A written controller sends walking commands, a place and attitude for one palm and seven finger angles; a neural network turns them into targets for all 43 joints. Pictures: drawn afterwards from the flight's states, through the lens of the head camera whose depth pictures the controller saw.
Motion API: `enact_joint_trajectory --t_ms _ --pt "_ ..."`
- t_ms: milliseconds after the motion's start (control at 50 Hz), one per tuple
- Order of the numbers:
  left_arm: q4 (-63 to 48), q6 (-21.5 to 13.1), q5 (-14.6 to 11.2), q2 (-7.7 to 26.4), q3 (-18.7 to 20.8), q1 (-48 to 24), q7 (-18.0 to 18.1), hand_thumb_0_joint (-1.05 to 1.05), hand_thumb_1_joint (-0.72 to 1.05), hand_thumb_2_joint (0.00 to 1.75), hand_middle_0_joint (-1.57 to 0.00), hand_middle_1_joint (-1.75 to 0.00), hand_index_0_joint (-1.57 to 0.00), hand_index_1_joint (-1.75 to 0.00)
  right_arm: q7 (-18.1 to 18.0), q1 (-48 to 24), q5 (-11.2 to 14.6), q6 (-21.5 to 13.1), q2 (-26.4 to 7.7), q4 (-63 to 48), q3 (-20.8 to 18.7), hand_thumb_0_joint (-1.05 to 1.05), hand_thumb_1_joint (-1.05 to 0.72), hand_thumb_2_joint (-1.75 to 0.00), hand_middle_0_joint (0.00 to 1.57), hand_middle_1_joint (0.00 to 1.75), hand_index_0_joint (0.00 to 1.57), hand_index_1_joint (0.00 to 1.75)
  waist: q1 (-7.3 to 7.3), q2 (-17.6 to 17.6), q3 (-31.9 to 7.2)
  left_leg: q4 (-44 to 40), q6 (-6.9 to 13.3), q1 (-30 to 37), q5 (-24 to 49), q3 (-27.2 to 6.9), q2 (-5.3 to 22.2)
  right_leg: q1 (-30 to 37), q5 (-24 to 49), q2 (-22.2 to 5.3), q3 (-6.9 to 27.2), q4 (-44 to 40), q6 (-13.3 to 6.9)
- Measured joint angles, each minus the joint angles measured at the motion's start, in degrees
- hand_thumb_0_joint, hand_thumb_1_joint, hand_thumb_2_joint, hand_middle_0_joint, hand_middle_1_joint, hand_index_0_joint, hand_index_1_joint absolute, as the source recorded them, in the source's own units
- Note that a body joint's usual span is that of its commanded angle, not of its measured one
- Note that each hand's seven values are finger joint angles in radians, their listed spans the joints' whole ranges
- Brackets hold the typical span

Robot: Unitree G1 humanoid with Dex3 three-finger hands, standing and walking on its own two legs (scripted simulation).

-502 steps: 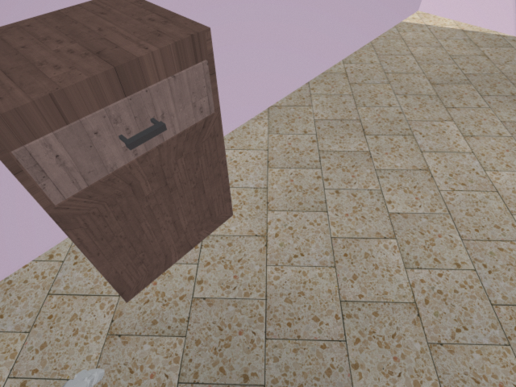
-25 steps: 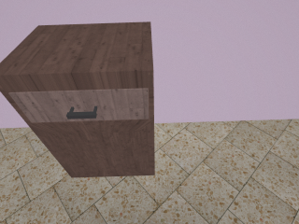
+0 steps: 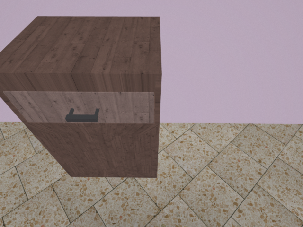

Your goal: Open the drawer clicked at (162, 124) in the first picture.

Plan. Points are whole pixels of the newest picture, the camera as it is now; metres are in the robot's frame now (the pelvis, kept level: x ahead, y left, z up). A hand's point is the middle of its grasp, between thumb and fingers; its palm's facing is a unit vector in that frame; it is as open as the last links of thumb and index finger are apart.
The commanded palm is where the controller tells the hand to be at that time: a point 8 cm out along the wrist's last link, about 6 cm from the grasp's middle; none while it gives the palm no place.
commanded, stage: come to a stop and stand still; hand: left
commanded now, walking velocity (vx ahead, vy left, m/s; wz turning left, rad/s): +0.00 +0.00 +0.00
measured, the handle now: (83, 114) +0.50 +0.30 -0.06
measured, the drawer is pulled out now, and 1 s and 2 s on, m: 0.00 0.00 0.00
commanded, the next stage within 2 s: look again from close up in 0.40 s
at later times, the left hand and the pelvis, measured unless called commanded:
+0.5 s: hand out of the picture +0.01 +0.19 -0.17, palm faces +0.04 -0.98 -0.22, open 7.4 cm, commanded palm none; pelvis +0.01 +0.01 +0.00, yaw +0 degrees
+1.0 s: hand out of the picture +0.00 +0.23 -0.18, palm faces -0.03 -0.97 -0.23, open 7.4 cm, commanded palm none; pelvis -0.02 +0.04 -0.01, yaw -2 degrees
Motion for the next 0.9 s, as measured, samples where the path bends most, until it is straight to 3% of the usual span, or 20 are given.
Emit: enact_joint_trajectory --t_ms 500,560,620,660,720,900 --pt "-1.29 0.07 -0.07 3.03 0.21 -1.75 0.03 0.01 0.90 0.90 -0.20 -0.30 -0.20 -0.30 0.26 -0.94 0.03 -0.21 -1.02 -0.83 0.62 0.01 -0.92 -0.90 0.20 0.30 0.20 0.30 -0.17 -0.42 -0.11 -1.18 0.75 2.48 -0.79 0.95 -1.10 2.41 -0.37 -1.19 0.66 -1.50 0.97" --pt "-2.62 -1.78 0.83 2.21 -0.27 -1.05 1.01 0.01 0.90 0.90 -0.20 -0.30 -0.20 -0.30 1.22 -0.99 0.12 0.31 -1.94 -3.49 0.28 0.01 -0.92 -0.90 0.20 0.30 0.20 0.30 -0.20 0.90 0.23 7.38 3.05 -3.56 -3.58 0.69 -0.58 0.11 0.35 -0.30 0.83 -0.93 1.31" --pt "-4.24 -2.26 0.61 2.09 -0.97 0.20 0.89 0.01 0.90 0.90 -0.20 -0.30 -0.20 -0.30 1.71 -0.88 -0.02 -0.49 -2.53 -6.91 0.18 0.01 -0.92 -0.90 0.20 0.30 0.20 0.30 -1.03 1.35 1.28 7.49 4.87 -4.75 -1.11 1.09 -1.41 -2.42 -0.87 0.05 1.59 3.65 1.40" --pt "-4.71 -1.37 0.27 2.76 -1.05 0.40 0.83 0.01 0.90 0.90 -0.20 -0.30 -0.20 -0.30 1.65 -0.21 -0.13 -1.02 -2.23 -7.84 0.36 0.01 -0.92 -0.90 0.20 0.30 0.20 0.30 -1.43 0.28 1.02 8.61 4.33 -4.64 -3.12 1.52 -2.03 -3.60 -2.48 -0.75 1.93 7.28 1.64" --pt "-5.44 -0.03 0.22 3.49 -1.06 -0.29 0.67 0.01 0.90 0.90 -0.20 -0.30 -0.20 -0.30 1.42 0.78 -0.18 -0.67 -2.05 -8.12 0.77 0.01 -0.91 -0.90 0.20 0.30 0.20 0.30 -0.93 -0.09 0.21 10.58 4.29 -5.20 -5.00 1.88 -2.60 -3.56 -4.12 -1.49 2.22 8.07 2.15" --pt "-6.34 0.81 0.31 4.91 -1.28 -1.38 -0.18 0.01 0.90 0.90 -0.20 -0.30 -0.20 -0.30 2.01 1.34 -0.36 0.11 -1.97 -6.87 1.41 0.01 -0.92 -0.90 0.20 0.30 0.20 0.30 -0.77 0.05 -0.47 7.89 5.10 -5.38 -2.52 2.33 -3.45 -4.50 -1.85 -2.27 2.53 6.73 2.94"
